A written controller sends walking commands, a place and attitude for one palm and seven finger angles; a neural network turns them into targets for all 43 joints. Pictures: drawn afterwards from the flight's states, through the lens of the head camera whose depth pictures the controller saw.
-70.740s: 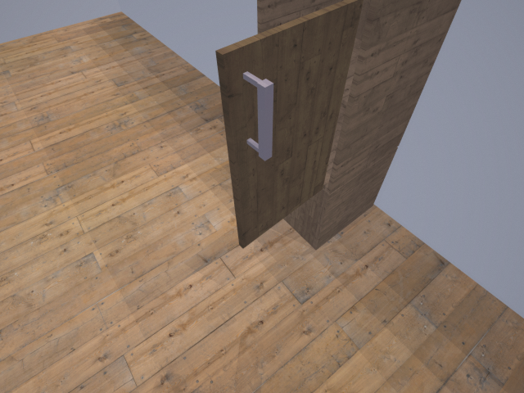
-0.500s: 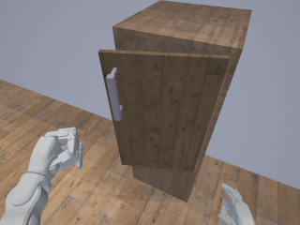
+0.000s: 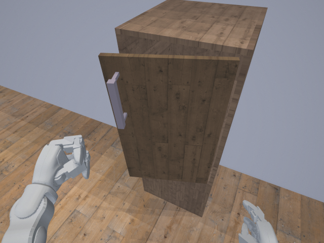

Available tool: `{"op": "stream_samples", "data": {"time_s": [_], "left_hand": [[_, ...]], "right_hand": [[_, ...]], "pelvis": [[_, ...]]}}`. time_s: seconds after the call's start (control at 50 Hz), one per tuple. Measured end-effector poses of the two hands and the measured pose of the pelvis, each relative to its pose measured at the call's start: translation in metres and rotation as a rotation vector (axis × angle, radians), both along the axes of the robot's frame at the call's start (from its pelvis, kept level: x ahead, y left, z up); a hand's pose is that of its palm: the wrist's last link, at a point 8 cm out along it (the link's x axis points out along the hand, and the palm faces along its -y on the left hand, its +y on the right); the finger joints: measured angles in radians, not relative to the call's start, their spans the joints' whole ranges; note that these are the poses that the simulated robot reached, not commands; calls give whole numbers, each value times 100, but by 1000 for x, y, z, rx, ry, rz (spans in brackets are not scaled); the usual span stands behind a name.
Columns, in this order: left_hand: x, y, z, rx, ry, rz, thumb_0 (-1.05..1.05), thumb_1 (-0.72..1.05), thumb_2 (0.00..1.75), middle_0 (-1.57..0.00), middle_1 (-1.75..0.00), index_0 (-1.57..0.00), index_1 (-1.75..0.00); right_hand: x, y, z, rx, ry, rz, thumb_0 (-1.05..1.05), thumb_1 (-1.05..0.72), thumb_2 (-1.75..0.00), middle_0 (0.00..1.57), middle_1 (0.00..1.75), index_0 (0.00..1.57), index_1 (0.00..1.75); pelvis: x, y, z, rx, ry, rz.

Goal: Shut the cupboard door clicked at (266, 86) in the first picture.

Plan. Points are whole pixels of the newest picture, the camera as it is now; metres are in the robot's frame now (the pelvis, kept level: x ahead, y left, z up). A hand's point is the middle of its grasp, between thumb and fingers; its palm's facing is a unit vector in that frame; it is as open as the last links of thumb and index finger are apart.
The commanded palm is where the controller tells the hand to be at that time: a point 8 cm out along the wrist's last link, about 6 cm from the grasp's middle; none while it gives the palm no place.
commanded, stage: bring the fist close to the handle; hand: left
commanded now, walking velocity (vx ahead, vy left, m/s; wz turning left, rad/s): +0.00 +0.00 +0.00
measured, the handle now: (119, 101) +0.45 +0.17 +0.13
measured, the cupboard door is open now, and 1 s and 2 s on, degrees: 19 19 10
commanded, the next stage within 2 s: push the door shut along its arc in 1.22 s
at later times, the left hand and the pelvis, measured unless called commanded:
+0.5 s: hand (106, 138) +0.31 +0.17 +0.13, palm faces -0.02 -1.00 -0.04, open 3.1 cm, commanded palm +0.30 +0.21 +0.14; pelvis +0.01 +0.00 +0.00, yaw -1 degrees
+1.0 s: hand (122, 120) +0.37 +0.14 +0.14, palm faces -0.02 -1.00 -0.03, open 3.1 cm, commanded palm +0.34 +0.19 +0.14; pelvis +0.02 +0.00 +0.00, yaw -2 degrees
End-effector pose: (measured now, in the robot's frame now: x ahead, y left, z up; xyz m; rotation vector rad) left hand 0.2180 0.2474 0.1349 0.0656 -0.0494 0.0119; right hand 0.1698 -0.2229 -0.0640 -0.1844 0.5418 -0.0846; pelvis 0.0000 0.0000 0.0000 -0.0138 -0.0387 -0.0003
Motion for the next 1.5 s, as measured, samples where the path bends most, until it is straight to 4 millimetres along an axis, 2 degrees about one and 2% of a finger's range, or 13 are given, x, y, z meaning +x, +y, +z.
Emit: {"op": "stream_samples", "data": {"time_s": [0.18,0.34,0.5,0.74,0.9,1.08,1.26,1.42,1.5], "left_hand": [[36,-13,2,-12,-1,-34,1,90,90,-131,-150,-130,-150],[56,-17,-1,-24,12,-27,1,90,90,-130,-150,-130,-150],[76,-27,0,-26,7,-38,1,90,90,-130,-150,-130,-150],[114,-53,3,-36,19,-57,1,90,90,-130,-150,-130,-150],[133,-51,-1,-37,44,-27,1,90,90,-130,-150,-130,-150],[128,-53,1,-42,22,-37,1,90,90,-130,-150,-130,-150],[120,-51,2,-38,12,-25,1,90,90,-130,-150,-130,-150],[123,-53,4,-29,23,-39,1,90,90,-130,-150,-130,-150],[133,-57,4,-25,32,-67,1,90,90,-131,-150,-130,-150]], "right_hand": [[0,-10,-2,-4,14,-28,2,-90,-90,20,30,20,30],[0,-16,-2,-3,37,-52,2,-90,-90,20,30,20,30],[2,-13,-7,-4,72,-52,2,-90,-90,20,30,20,30],[2,-5,-13,26,122,-56,2,-90,-90,20,30,20,30],[-5,-11,-16,17,171,-74,2,-90,-90,20,30,20,30],[-9,-20,-17,17,188,-97,2,-90,-90,20,30,20,30],[-5,-19,-14,16,171,-88,2,-90,-90,20,30,20,30],[-4,-17,-14,22,163,-77,2,-90,-90,20,30,20,30],[-9,-17,-16,15,181,-79,2,-90,-90,20,30,20,30]], "pelvis": [[4,-3,0,7,11,-9],[10,-3,0,12,22,-20],[13,0,0,11,27,-16],[19,3,2,15,37,-26],[20,1,2,16,40,-30],[22,0,3,18,43,-35],[19,-2,3,16,33,-30],[14,-3,3,14,28,-22],[11,-4,2,14,29,-16]]}}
